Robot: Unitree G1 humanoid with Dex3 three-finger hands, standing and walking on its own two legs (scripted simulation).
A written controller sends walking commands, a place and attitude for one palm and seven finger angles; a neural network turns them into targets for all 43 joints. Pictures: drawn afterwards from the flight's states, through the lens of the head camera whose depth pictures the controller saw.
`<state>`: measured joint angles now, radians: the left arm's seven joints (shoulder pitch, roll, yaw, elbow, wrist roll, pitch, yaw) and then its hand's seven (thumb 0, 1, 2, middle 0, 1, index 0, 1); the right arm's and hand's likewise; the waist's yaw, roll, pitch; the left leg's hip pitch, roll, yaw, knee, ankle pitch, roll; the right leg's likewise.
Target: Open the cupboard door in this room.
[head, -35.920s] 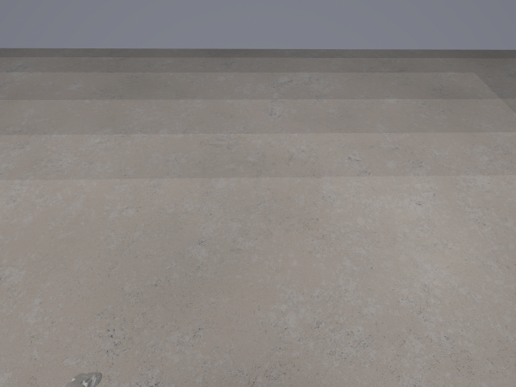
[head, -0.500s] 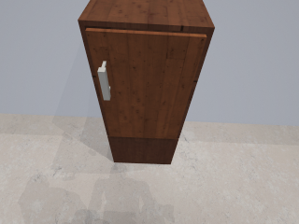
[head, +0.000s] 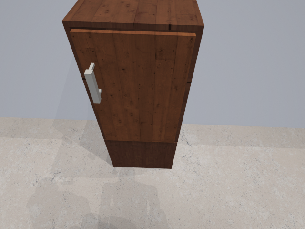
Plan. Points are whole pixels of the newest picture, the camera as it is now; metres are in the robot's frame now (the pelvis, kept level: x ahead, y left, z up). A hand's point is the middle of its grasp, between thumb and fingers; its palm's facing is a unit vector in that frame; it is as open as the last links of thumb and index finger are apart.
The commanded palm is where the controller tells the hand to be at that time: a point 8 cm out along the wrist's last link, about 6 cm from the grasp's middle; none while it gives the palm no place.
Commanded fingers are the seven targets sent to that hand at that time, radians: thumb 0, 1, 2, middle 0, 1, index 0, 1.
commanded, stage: come to a stop and stand still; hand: left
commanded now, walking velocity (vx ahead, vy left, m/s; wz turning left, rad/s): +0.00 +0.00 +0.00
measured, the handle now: (94, 83) +0.56 +0.23 +0.04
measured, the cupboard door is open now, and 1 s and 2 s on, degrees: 0 0 0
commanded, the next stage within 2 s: look again from close up in 0.46 s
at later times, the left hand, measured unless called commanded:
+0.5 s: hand out of the picture +0.02 +0.16 -0.18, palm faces +0.06 -0.98 -0.19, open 7.4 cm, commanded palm none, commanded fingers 0.00 0.90 0.90 -0.20 -0.30 -0.20 -0.30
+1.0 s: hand out of the picture +0.04 +0.23 -0.18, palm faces +0.01 -0.97 -0.23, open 7.4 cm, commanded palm none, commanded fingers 0.00 0.90 0.90 -0.20 -0.30 -0.20 -0.30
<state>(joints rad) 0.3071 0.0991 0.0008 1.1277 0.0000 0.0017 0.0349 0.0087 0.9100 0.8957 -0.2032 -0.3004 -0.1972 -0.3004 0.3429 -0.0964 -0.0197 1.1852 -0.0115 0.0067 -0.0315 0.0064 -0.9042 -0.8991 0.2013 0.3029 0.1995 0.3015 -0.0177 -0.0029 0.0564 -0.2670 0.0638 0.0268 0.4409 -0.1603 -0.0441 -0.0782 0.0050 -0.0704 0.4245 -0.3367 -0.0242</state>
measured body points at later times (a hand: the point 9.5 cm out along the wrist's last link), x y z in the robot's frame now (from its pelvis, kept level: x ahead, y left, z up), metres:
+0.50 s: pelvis +0.03 +0.00 +0.00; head +0.05 +0.00 +0.45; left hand +0.02 +0.22 -0.16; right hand +0.06 -0.23 -0.16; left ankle +0.04 +0.15 -0.74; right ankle -0.07 -0.10 -0.74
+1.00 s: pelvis +0.00 +0.04 -0.01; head -0.03 +0.05 +0.44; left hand +0.04 +0.28 -0.16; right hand +0.03 -0.19 -0.16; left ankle +0.05 +0.14 -0.74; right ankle +0.00 -0.10 -0.74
